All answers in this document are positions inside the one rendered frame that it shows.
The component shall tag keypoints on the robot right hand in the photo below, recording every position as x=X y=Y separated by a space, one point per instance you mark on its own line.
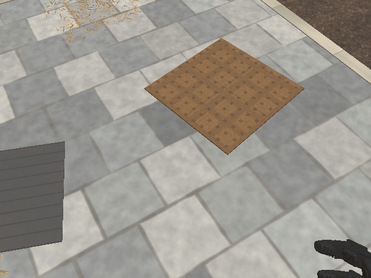
x=351 y=252

